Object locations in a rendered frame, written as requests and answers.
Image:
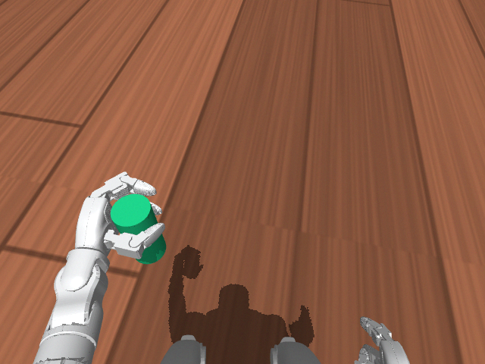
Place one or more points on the can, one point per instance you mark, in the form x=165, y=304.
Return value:
x=133, y=214

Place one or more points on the left robot hand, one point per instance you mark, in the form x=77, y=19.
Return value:
x=95, y=228

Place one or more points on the left robot arm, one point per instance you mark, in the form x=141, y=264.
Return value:
x=72, y=332

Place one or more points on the right robot hand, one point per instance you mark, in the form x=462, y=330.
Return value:
x=391, y=352

